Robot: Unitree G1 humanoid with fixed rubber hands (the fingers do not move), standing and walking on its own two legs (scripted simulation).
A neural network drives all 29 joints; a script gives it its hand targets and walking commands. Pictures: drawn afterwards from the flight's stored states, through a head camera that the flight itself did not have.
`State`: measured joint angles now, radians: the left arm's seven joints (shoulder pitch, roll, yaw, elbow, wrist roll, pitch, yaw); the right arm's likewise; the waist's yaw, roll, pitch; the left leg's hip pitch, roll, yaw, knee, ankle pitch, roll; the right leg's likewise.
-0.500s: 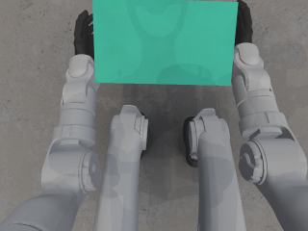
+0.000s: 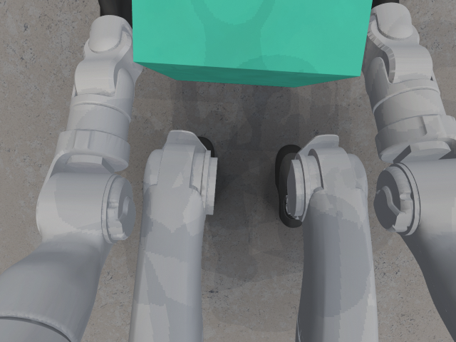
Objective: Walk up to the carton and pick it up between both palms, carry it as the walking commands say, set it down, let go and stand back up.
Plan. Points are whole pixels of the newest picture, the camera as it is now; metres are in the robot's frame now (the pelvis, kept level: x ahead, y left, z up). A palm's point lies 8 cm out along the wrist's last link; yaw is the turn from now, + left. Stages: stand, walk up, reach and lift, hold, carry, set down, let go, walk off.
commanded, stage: set down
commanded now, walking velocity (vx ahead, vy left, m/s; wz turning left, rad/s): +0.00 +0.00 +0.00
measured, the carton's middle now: (243, 30) +0.50 +0.02 -0.22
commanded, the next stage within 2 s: none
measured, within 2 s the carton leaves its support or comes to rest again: rests again in 1.64 s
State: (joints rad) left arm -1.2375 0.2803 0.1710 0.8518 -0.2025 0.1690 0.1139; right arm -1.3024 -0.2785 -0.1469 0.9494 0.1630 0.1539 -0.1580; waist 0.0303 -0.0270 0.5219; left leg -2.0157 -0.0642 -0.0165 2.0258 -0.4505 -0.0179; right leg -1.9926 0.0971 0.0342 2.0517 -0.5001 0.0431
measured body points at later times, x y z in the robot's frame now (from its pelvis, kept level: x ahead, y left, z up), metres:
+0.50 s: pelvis +0.00 +0.00 -0.02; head +0.36 +0.02 +0.24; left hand +0.51 +0.19 -0.21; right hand +0.53 -0.15 -0.20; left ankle +0.16 +0.12 -0.38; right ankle +0.15 -0.12 -0.38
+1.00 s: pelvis +0.01 +0.00 -0.03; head +0.36 +0.02 +0.24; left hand +0.51 +0.19 -0.21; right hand +0.53 -0.15 -0.21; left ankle +0.16 +0.12 -0.38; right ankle +0.15 -0.12 -0.38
